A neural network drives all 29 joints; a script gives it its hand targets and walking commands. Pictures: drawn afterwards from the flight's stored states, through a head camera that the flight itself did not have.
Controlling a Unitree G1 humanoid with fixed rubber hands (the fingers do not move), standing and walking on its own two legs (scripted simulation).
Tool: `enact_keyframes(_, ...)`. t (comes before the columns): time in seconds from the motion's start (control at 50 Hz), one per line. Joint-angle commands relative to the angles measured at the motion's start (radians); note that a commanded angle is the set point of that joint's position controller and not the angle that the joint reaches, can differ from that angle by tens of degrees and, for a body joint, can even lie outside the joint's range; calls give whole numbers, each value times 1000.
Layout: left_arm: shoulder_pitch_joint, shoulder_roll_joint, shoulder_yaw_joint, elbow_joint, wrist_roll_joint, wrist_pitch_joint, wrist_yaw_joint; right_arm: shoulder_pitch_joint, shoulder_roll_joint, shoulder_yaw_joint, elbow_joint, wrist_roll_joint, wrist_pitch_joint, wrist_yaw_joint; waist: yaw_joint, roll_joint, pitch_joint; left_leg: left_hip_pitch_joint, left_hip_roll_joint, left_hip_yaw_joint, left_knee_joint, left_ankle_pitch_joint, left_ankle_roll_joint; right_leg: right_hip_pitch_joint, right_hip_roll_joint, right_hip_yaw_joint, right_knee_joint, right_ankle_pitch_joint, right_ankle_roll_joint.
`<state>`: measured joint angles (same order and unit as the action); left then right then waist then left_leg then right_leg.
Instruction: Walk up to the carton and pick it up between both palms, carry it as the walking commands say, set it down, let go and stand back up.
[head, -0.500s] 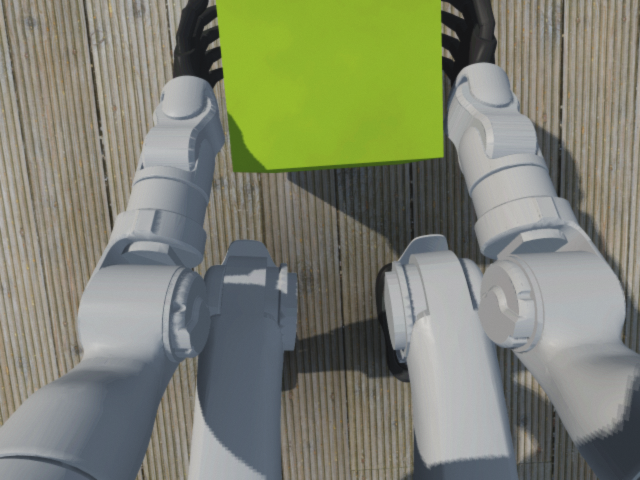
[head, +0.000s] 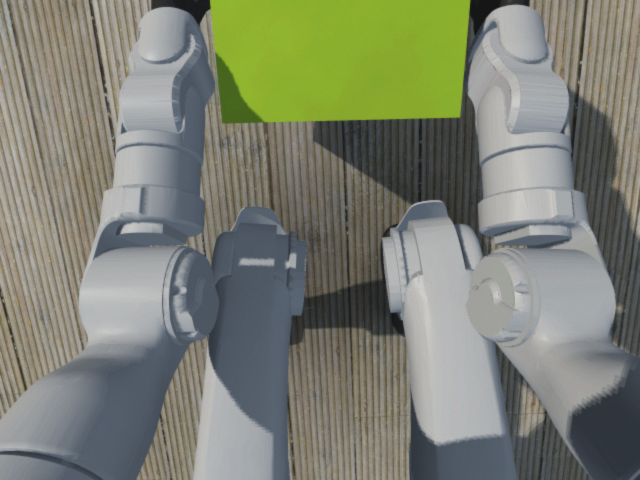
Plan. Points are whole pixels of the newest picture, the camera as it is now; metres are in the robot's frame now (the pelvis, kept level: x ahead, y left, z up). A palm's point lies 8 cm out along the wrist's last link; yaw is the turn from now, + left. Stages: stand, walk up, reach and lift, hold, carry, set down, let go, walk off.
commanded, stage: reach and lift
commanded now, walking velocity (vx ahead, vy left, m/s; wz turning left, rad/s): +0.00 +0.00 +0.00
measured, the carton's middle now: (337, 13) +0.54 +0.00 -0.21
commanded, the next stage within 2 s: none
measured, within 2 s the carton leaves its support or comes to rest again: neither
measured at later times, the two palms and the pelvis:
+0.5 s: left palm (144, 2) +0.50 +0.14 -0.07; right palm (542, 2) +0.50 -0.15 -0.07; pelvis -0.03 +0.00 +0.04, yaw +0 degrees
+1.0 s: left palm (111, 8) +0.48 +0.14 -0.01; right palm out of the picture +0.48 -0.15 -0.01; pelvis -0.03 +0.00 +0.09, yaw +0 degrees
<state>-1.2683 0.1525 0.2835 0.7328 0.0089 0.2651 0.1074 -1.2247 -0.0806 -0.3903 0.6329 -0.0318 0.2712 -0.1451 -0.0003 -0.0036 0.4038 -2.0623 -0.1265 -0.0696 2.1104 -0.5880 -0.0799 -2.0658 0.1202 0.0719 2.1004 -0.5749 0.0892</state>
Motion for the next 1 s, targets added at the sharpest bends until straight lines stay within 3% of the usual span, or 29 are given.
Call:
enact_keyframes(0.0,-708,-1046,-590,-238,-134,-14,-232,-750,985,687,-153,140,-6,238,2,17,-2057,711,-47,163,-174,458,26,736,58,-169,-173,421,-36)
enact_keyframes(0.02,-700,-1071,-604,-295,-141,-11,-227,-789,1019,712,-190,171,-1,238,28,29,-2110,732,-54,163,-177,452,37,763,60,-160,-160,423,-41)
enact_keyframes(0.04,-760,-1056,-615,-290,-147,-6,-218,-797,963,699,-154,166,6,228,-10,32,-2168,772,-45,168,-169,431,26,795,57,-180,-171,402,-45)
enact_keyframes(0.1,-783,-996,-661,-409,-158,-1,-193,-759,998,712,-172,179,36,228,-1,45,-2237,916,-40,160,-187,505,26,792,62,-189,-166,439,-43)
enact_keyframes(0.14,-773,-1045,-623,-305,-136,26,-189,-720,967,673,-77,153,50,229,-18,80,-2105,841,-32,157,-224,382,17,764,57,-175,-201,339,-61)
enact_keyframes(0.16,-717,-1054,-631,-361,-150,30,-194,-804,988,714,-221,193,48,226,42,55,-2180,869,-46,169,-221,429,27,827,52,-176,-213,378,-51)
enact_keyframes(0.18,-758,-1022,-619,-313,-159,40,-197,-872,964,701,-200,190,53,219,-14,22,-2152,848,-33,146,-236,370,35,787,49,-195,-213,320,-37)
enact_keyframes(0.2,-714,-1029,-582,-268,-114,49,-196,-825,958,677,-137,158,56,221,23,51,-2048,766,-29,168,-238,318,33,766,41,-168,-222,283,-48)
enact_keyframes(0.24,-713,-1050,-565,-247,-118,51,-199,-836,941,672,-154,140,61,221,-15,10,-2040,767,-36,162,-241,316,38,751,46,-182,-237,272,-49)
enact_keyframes(0.3,-733,-1070,-505,-181,-84,56,-212,-818,1003,638,-95,124,65,240,27,8,-1961,708,-40,162,-294,208,49,750,44,-162,-292,198,-44)
enact_keyframes(0.32,-746,-1116,-539,-221,-103,57,-222,-841,1001,663,-165,121,59,240,-11,-1,-2008,731,-43,152,-291,250,53,761,49,-166,-285,233,-45)
enact_keyframes(0.34,-723,-1066,-474,-123,-76,65,-226,-847,979,604,-70,107,69,244,-6,-17,-1889,680,-35,143,-312,158,58,689,41,-176,-296,123,-48)
enact_keyframes(0.36,-751,-1108,-514,-151,-91,66,-235,-872,992,635,-119,117,68,243,7,7,-1948,706,-35,152,-319,181,49,744,38,-164,-314,158,-50)
enact_keyframes(0.38,-766,-1113,-504,-158,-89,68,-235,-861,1006,623,-107,109,75,247,-30,8,-1982,723,-37,155,-314,180,57,744,42,-177,-311,165,-55)
enact_keyframes(0.4,-742,-1117,-521,-201,-95,74,-241,-869,1007,643,-192,115,72,242,1,4,-2077,749,-48,169,-319,244,49,831,48,-166,-329,236,-50)
enact_keyframes(0.44,-749,-1150,-561,-232,-107,72,-236,-800,1009,654,-157,98,79,244,-46,7,-2135,805,-45,155,-331,265,41,829,56,-174,-326,255,-56)
enact_keyframes(0.48,-683,-1130,-467,-62,-64,95,-257,-789,999,595,-27,57,101,263,-28,-11,-1899,673,-38,150,-368,136,52,722,36,-163,-361,127,-49)
enact_keyframes(0.5,-701,-1140,-487,-142,-71,92,-262,-816,1056,646,-126,94,97,273,17,-17,-2009,746,-42,156,-365,204,61,785,39,-170,-362,186,-46)
enact_keyframes(0.52,-688,-1136,-474,-93,-77,100,-263,-850,1038,635,-126,93,102,276,-16,-36,-2019,755,-39,147,-379,198,65,782,40,-182,-372,182,-36)
enact_keyframes(0.62,-785,-1115,-561,-308,-96,111,-244,-846,1071,704,-179,152,129,275,33,33,-2229,913,-47,169,-389,278,50,858,55,-155,-377,244,-57)
enact_keyframes(0.66,-811,-1110,-599,-353,-126,115,-241,-823,1051,694,-199,136,144,267,-20,-3,-2270,931,-49,155,-401,276,44,905,60,-180,-375,266,-52)
enact_keyframes(0.68,-786,-1107,-581,-288,-111,123,-239,-769,1034,662,-107,123,150,270,-10,14,-2173,904,-38,145,-421,223,40,869,50,-172,-398,205,-58)
enact_keyframes(0.74,-744,-1114,-595,-325,-113,119,-253,-816,1115,741,-233,172,139,263,51,12,-2232,918,-47,155,-438,252,54,954,51,-140,-428,249,-44)
enact_keyframes(0.84,-628,-1170,-578,-273,-118,118,-266,-799,1115,780,-292,153,130,257,4,-54,-2267,950,-63,140,-458,324,63,1020,61,-148,-465,301,-29)
enact_keyframes(0.86,-628,-1137,-501,-149,-69,126,-270,-759,1060,697,-156,102,135,259,10,-44,-2109,820,-58,135,-460,221,60,931,53,-136,-466,203,-46)
enact_keyframes(0.9,-701,-1120,-553,-257,-85,111,-272,-724,1107,710,-168,114,140,261,2,-27,-2124,841,-54,150,-473,229,66,996,50,-117,-493,227,-42)
enact_keyframes(0.94,-620,-1129,-569,-286,-77,113,-259,-687,1132,747,-202,131,145,258,53,11,-2173,932,-60,156,-508,272,53,1030,64,-132,-497,277,-41)
enact_keyframes(0.96,-719,-1142,-630,-416,-122,103,-257,-679,1139,770,-247,153,139,259,25,-4,-2308,1010,-65,148,-489,354,51,1101,64,-126,-507,349,-43)
enact_keyframes(0.98,-666,-1096,-587,-344,-101,109,-251,-688,1123,726,-182,139,145,253,29,-18,-2211,960,-65,146,-508,281,64,1031,63,-137,-499,276,-39)
